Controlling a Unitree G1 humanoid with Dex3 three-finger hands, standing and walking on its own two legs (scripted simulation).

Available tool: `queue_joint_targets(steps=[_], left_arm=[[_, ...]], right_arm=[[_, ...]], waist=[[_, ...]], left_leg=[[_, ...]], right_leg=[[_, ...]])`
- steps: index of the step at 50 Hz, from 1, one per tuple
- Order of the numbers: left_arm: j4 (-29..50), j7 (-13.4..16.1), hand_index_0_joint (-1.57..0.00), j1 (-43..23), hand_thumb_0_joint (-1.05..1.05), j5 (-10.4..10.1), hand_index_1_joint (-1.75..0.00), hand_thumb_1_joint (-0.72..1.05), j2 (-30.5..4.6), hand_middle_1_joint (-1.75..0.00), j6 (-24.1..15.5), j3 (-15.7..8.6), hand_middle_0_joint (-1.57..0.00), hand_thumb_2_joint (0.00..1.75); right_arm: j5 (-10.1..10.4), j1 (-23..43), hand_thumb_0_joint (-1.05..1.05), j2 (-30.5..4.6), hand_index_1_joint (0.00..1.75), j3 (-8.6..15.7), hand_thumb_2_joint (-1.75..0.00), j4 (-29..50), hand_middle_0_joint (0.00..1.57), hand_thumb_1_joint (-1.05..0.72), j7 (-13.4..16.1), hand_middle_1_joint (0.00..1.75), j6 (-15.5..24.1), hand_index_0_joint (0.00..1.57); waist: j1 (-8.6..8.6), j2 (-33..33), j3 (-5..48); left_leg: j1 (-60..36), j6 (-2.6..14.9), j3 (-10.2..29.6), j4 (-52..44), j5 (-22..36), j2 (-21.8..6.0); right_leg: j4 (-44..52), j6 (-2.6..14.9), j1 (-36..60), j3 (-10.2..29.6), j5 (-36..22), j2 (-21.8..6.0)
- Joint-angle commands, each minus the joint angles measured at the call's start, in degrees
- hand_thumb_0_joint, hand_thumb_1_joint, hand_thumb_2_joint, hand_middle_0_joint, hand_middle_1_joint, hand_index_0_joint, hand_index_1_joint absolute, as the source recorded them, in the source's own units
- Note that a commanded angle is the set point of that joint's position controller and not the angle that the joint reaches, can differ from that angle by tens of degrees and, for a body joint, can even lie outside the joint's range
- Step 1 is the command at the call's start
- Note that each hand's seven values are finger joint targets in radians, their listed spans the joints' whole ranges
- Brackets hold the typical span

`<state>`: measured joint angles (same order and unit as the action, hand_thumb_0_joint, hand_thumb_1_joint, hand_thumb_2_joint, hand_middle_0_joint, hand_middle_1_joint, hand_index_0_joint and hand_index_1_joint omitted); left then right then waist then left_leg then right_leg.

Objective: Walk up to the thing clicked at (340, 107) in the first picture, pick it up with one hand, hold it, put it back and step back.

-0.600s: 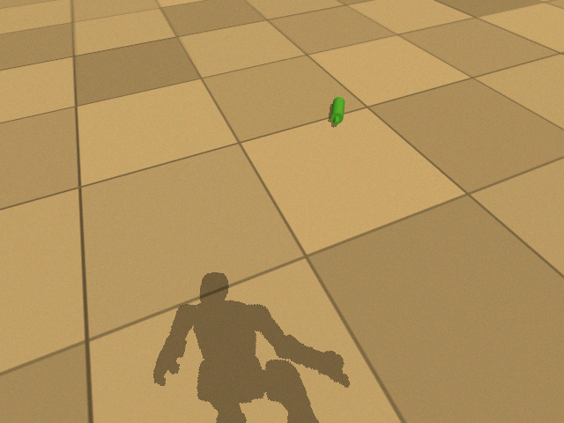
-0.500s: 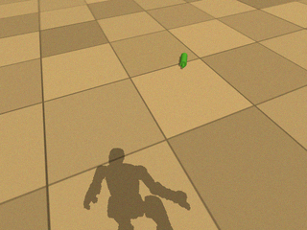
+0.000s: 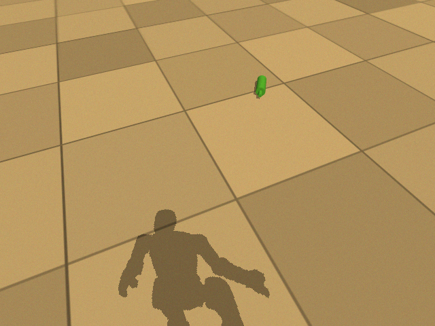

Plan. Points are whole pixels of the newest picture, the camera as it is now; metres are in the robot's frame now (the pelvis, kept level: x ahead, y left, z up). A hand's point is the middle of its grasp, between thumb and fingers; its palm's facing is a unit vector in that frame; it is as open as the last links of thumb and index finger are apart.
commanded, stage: stand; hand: left
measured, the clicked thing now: (261, 87) +1.99 -0.31 -0.74
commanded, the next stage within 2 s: walk up in 0.52 s
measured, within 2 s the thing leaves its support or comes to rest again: neither
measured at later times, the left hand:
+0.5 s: hand out of the picture +0.08 +0.25 -0.16, palm faces -0.02 -0.94 -0.34, open 7.4 cm
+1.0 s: hand (136, 256) +0.31 +0.22 -0.12, palm faces -0.27 -0.80 -0.54, open 7.4 cm
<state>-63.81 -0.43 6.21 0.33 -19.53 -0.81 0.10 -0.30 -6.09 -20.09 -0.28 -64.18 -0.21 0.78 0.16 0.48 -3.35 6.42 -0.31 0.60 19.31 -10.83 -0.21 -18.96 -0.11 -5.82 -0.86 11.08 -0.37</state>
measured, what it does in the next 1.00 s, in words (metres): walks ahead, turning right: right foot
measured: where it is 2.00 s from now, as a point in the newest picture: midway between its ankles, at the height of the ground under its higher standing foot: (256, 215)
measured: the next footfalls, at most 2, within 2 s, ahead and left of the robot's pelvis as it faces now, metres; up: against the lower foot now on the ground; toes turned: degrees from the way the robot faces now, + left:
right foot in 0.88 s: +0.14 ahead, -0.21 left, +0.00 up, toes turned -30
left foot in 1.30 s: +0.59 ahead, -0.01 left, +0.00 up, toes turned -34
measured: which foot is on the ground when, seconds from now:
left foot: down 0.00-0.88, up 0.90-1.00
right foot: down 0.00-0.60, up 0.62-0.86, down 0.88-1.00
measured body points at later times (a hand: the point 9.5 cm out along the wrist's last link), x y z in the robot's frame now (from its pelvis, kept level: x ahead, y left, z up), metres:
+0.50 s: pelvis +0.00 +0.00 +0.00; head +0.02 +0.00 +0.45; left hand +0.08 +0.30 -0.13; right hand +0.08 -0.30 -0.13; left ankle +0.00 +0.12 -0.75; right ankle -0.01 -0.12 -0.75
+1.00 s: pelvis +0.14 -0.06 -0.04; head +0.11 -0.11 +0.41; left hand +0.32 +0.26 -0.09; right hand +0.15 -0.42 -0.16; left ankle +0.15 +0.09 -0.69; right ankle +0.10 -0.19 -0.75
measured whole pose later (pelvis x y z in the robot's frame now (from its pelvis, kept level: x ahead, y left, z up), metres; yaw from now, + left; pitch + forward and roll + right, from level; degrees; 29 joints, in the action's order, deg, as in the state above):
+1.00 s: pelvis +0.14 -0.06 -0.04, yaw -23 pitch -2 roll -2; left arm -55.0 -1.1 16.9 -0.3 -24.9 -4.6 -3.6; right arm -2.2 -5.8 -30.5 4.9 -53.1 -8.0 0.1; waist 1.4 10.8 0.2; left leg 23.8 -0.6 1.8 66.6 -26.9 -4.3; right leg -40.5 -0.1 -18.1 -6.6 20.5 -3.4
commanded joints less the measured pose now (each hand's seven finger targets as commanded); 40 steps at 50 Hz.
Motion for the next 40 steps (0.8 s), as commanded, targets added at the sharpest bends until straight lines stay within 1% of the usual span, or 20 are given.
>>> queue_joint_targets(steps=[1,9,11,13,20,25,26,27,28,29,30,31,32,33,34,35,36,37,39,40], left_arm=[[3.0,1.0,-0.2,-1.1,0.0,0.3,-0.3,0.9,-12.1,-0.3,-1.0,-2.3,-0.2,0.9],[3.1,1.0,-0.2,-1.6,0.0,0.2,-0.3,0.9,-12.0,-0.3,-1.0,-2.3,-0.2,0.9],[3.2,1.1,-0.2,-1.7,0.0,0.2,-0.3,0.9,-12.4,-0.3,-1.0,-2.4,-0.2,0.9],[3.1,1.0,-0.2,-1.6,0.0,0.2,-0.3,0.9,-12.4,-0.3,-0.9,-2.4,-0.2,0.9],[3.0,0.9,-0.2,-1.0,0.0,0.2,-0.3,0.9,-12.0,-0.3,-1.0,-2.2,-0.2,0.9],[3.4,1.1,-0.2,-1.6,0.0,0.2,-0.3,0.9,-12.5,-0.3,-1.1,-2.3,-0.2,0.9],[7.9,-1.4,-0.2,5.6,0.0,0.5,-0.3,0.9,-21.9,-0.3,-1.3,-6.4,-0.2,0.9],[8.5,-2.2,-0.2,2.1,0.0,0.5,-0.3,0.9,-21.3,-0.3,-1.4,-6.2,-0.2,0.9],[10.9,-2.6,-0.2,-4.4,0.0,0.8,-0.3,0.9,-19.4,-0.3,-1.7,-6.5,-0.2,0.9],[13.5,-2.7,-0.2,-10.2,0.0,0.8,-0.3,0.9,-17.1,-0.3,-1.9,-6.1,-0.2,0.9],[15.1,-2.7,-0.2,-13.6,0.0,0.6,-0.3,0.9,-14.0,-0.3,-2.2,-5.5,-0.2,0.9],[14.9,-2.4,-0.2,-10.7,0.0,0.9,-0.3,0.9,-15.1,-0.3,-2.4,-5.5,-0.2,0.9],[14.2,-2.5,-0.2,-8.7,0.0,1.1,-0.3,0.9,-17.1,-0.3,-2.6,-5.4,-0.2,0.9],[12.9,-3.2,-0.2,-6.3,0.0,0.7,-0.3,0.9,-17.1,-0.3,-2.3,-5.4,-0.2,0.9],[11.8,-4.0,-0.2,-1.4,0.0,0.1,-0.3,0.9,-16.8,-0.3,-1.6,-5.7,-0.2,0.9],[10.7,-4.6,-0.2,1.9,0.0,-0.3,-0.3,0.9,-17.7,-0.3,-1.5,-5.9,-0.2,0.9],[9.6,-5.1,-0.2,2.6,0.0,-0.3,-0.3,0.9,-18.4,-0.3,-1.6,-6.3,-0.2,0.9],[9.4,-5.1,-0.2,1.8,0.0,-0.3,-0.3,0.9,-19.0,-0.3,-1.7,-6.8,-0.2,0.9],[9.5,-5.1,-0.2,3.3,0.0,-0.6,-0.3,0.9,-18.4,-0.3,-1.9,-6.8,-0.2,0.9],[9.3,-5.0,-0.2,4.6,0.0,-0.6,-0.3,0.9,-18.3,-0.3,-2.0,-6.7,-0.2,0.9]], right_arm=[[-0.1,2.5,0.0,-11.8,0.3,2.2,-0.9,3.7,0.2,-0.9,0.9,0.3,1.1,0.2],[-0.1,2.0,0.0,-11.8,0.3,2.0,-0.9,3.5,0.2,-0.9,0.9,0.3,1.2,0.2],[-0.2,2.1,0.0,-11.9,0.3,2.3,-0.9,3.8,0.2,-0.9,0.9,0.3,1.1,0.2],[-0.1,2.2,0.0,-11.6,0.3,2.2,-0.9,3.6,0.2,-0.9,0.9,0.3,1.0,0.2],[-0.1,1.9,0.0,-11.9,0.3,2.2,-0.9,3.4,0.2,-0.9,0.8,0.3,0.9,0.2],[-0.2,1.7,0.0,-11.6,0.3,2.2,-0.9,3.5,0.2,-0.9,0.8,0.3,0.9,0.2],[-2.3,5.2,0.0,-22.4,0.3,8.6,-0.9,12.0,0.2,-0.9,-2.2,0.3,2.5,0.2],[-2.6,5.3,0.0,-20.6,0.3,8.4,-0.9,11.5,0.2,-0.9,-3.3,0.3,2.4,0.2],[-2.4,1.1,0.0,-18.4,0.3,8.4,-0.9,12.1,0.2,-0.9,-3.9,0.3,2.5,0.2],[-2.0,-4.8,0.0,-18.3,0.3,8.8,-0.9,11.3,0.2,-0.9,-4.2,0.3,2.4,0.2],[-2.1,-9.5,0.0,-20.8,0.3,10.4,-0.9,10.3,0.2,-0.9,-3.9,0.3,2.5,0.2],[-1.9,-5.2,0.0,-21.9,0.3,11.0,-0.9,12.7,0.2,-0.9,-3.8,0.3,2.7,0.2],[-1.6,-2.6,0.0,-20.1,0.3,10.1,-0.9,14.6,0.2,-0.9,-3.8,0.3,2.9,0.2],[-1.6,-0.1,0.0,-18.9,0.3,9.5,-0.9,15.5,0.2,-0.9,-3.9,0.3,3.2,0.2],[-1.7,5.5,0.0,-20.3,0.3,9.7,-0.9,16.9,0.2,-0.9,-4.1,0.3,3.6,0.2],[-1.9,9.2,0.0,-21.2,0.3,10.0,-0.9,17.9,0.2,-0.9,-4.6,0.3,3.8,0.2],[-1.7,10.4,0.0,-20.5,0.3,9.9,-0.9,18.1,0.2,-0.9,-5.0,0.3,4.1,0.2],[-1.9,8.7,0.0,-20.3,0.3,9.7,-0.9,18.1,0.2,-0.9,-5.6,0.3,4.2,0.2],[-2.3,9.3,0.0,-21.4,0.3,9.8,-0.9,18.4,0.2,-0.9,-6.2,0.3,4.0,0.2],[-2.5,9.8,0.0,-21.2,0.3,9.7,-0.9,18.6,0.2,-0.9,-6.4,0.3,3.7,0.2]], waist=[[0.28,-0.6,5.7],[0.04,-0.4,4.5],[-0.08,-1.2,5.5],[-0.03,-1.1,4.7],[0.04,-0.5,4.2],[-0.22,-1.1,4.9],[-0.11,5.0,6.9],[-2.15,1.7,2.7],[-5.7,0.5,1.5],[-9.81,1.0,1.8],[-12.73,11.3,4.5],[-9.84,12.4,6.8],[-7.46,5.3,6.6],[-5.37,1.9,6.4],[-1.36,6.0,5.4],[1.0,9.4,4.7],[1.58,8.3,3.4],[0.52,7.2,2.9],[1.59,6.5,1.8],[2.21,4.8,1.8]], left_leg=[[-1.5,1.83,5.1,-2.5,9.9,-7.1],[-0.6,1.68,5.1,-3.1,10.0,-7.1],[-1.7,1.68,5.0,-2.7,11.0,-7.1],[-1.4,1.54,5.1,-3.0,9.3,-7.0],[-0.3,1.66,5.1,-3.2,8.1,-6.8],[-0.9,1.61,4.9,-2.8,9.2,-6.9],[-5.1,4.27,0.2,9.0,-23.5,-6.1],[-4.7,5.61,1.1,10.8,-28.6,-4.6],[-6.9,6.58,4.4,8.3,-27.1,-5.6],[-17.3,8.36,7.4,0.9,-28.7,-9.4],[-27.8,11.8,16.7,-10.1,-30.2,-20.2],[-24.0,14.4,19.9,-11.1,-23.9,-27.6],[-16.5,14.37,18.6,-12.4,-23.4,-28.1],[-11.9,12.69,13.9,-13.3,-24.5,-25.8],[-7.7,11.93,9.8,-14.0,-25.9,-25.1],[-5.4,10.83,5.1,-13.0,-26.5,-22.8],[-2.0,9.72,0.2,-11.3,-25.0,-19.6],[-1.4,9.5,-3.2,-10.2,-25.2,-17.7],[3.8,8.72,-6.4,-7.6,-27.0,-17.4],[5.1,8.44,-8.4,-4.7,-26.7,-16.2]], right_leg=[[2.6,1.42,1.2,4.8,-9.0,-7.3],[2.9,1.28,0.9,5.0,-9.1,-7.2],[2.8,1.45,0.6,4.9,-9.7,-7.3],[3.1,1.49,0.4,5.0,-8.3,-7.2],[3.7,1.33,0.6,5.1,-7.6,-7.2],[3.4,1.56,0.9,5.2,-9.1,-7.4],[2.3,5.66,-12.9,16.9,20.8,-9.3],[5.0,5.41,-23.0,20.3,29.2,-10.2],[1.4,5.17,-28.6,20.2,26.6,-9.9],[-3.4,2.0,-40.1,12.8,22.6,-5.6],[-19.2,-0.26,-49.8,0.2,16.3,0.7],[-30.2,1.35,-47.5,-0.4,17.5,-4.3],[-34.2,1.29,-41.9,2.0,16.6,-7.6],[-34.8,0.97,-38.1,2.5,14.0,-8.8],[-34.4,0.84,-34.1,1.8,12.0,-10.8],[-31.9,0.66,-29.7,1.0,11.1,-11.8],[-30.2,0.37,-25.0,-0.9,8.7,-11.6],[-28.6,0.07,-23.6,-3.6,7.4,-10.4],[-26.9,0.68,-17.1,-6.6,5.8,-10.2],[-25.4,1.12,-14.2,-8.8,5.3,-9.3]])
